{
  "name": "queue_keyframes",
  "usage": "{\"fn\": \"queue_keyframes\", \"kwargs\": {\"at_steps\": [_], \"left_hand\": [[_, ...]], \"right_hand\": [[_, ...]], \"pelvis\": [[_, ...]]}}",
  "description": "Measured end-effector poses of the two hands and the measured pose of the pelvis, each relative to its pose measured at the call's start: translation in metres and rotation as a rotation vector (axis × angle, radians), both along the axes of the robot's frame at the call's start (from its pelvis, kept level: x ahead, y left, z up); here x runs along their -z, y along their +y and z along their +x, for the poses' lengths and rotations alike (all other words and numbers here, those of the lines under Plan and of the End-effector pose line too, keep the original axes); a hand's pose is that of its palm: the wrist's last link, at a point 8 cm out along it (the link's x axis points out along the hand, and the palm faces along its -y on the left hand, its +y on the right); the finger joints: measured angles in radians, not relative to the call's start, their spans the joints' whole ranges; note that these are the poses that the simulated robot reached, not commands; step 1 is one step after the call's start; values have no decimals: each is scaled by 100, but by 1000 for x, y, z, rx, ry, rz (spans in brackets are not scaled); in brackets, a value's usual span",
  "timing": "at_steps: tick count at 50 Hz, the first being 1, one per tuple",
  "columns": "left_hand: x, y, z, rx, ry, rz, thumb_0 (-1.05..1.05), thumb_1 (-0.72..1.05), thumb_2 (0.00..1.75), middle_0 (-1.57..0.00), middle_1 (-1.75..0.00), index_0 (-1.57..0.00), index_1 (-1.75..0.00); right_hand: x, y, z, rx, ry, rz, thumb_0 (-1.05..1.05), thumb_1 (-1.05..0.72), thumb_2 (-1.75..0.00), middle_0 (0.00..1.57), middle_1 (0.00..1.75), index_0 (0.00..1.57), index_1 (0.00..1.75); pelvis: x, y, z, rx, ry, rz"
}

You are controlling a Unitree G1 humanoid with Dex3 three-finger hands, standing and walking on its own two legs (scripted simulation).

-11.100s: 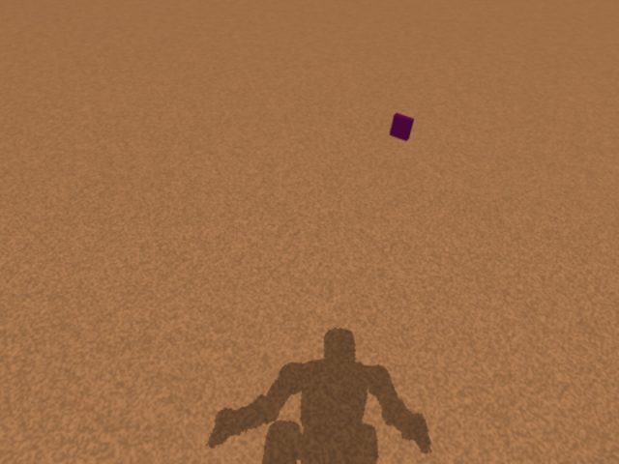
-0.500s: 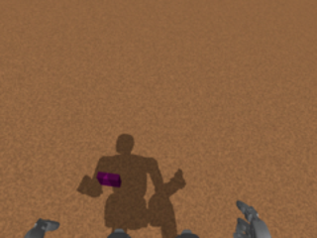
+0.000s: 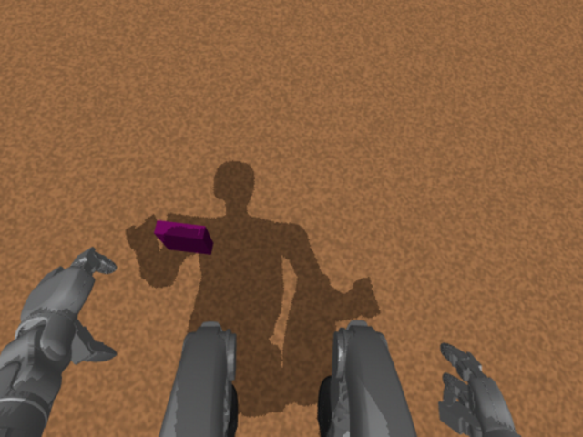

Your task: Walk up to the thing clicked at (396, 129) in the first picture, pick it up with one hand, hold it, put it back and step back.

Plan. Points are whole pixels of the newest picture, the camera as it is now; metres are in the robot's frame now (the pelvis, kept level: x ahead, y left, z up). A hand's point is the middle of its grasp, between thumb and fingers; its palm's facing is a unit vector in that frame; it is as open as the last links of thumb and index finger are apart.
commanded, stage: rise first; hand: left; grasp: from above
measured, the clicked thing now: (185, 238) +0.52 +0.24 -0.45
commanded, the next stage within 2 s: none
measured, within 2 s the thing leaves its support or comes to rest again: neither
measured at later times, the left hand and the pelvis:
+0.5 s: hand (130, 265) +0.40 +0.28 -0.25, palm faces -0.50 -0.15 -0.85, open 13.4 cm; pelvis -0.04 +0.01 -0.11, yaw -3 degrees
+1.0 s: hand (143, 249) +0.44 +0.28 -0.30, palm faces -0.49 -0.01 -0.87, open 13.5 cm; pelvis -0.04 +0.01 -0.15, yaw -4 degrees
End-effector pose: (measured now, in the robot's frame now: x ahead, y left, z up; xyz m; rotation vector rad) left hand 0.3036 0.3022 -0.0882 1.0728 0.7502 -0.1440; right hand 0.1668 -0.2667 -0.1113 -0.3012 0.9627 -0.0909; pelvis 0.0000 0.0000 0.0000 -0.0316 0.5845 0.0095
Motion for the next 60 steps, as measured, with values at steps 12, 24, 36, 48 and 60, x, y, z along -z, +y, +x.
{"fn": "queue_keyframes", "kwargs": {"at_steps": [12, 24, 36, 48, 60], "left_hand": [[62, -8, 64, 230, -68, 115, 0, -44, 92, -16, -102, -17, -100], [106, -13, 102, 376, -93, 189, 0, -39, 92, -14, -98, -15, -96], [136, -16, 128, 456, -116, 245, 0, -41, 93, -13, -94, -14, -92], [153, -21, 146, 511, -123, 274, 0, -39, 90, -16, -90, -17, -89], [164, -23, 157, 553, -133, 291, 0, -36, 88, -19, -88, -20, -86]], "right_hand": [[80, -7, -94, 84, 235, -23, 0, -92, -91, 21, 30, 20, 30], [96, -4, -157, 157, 391, -75, 0, -89, -90, 21, 30, 20, 30], [119, 1, -169, 143, 455, -84, 0, -91, -90, 21, 30, 20, 30], [135, 5, -168, 117, 486, -77, 0, -92, -91, 21, 30, 20, 30], [135, 4, -180, 121, 535, -97, 0, -92, -91, 21, 30, 20, 30]], "pelvis": [[71, 1, -30, 11, 21, -25], [108, 12, -38, 15, 23, -62], [137, 15, -39, 13, 24, -76], [151, 15, -37, 16, 27, -84], [160, 15, -36, 23, 28, -94]]}}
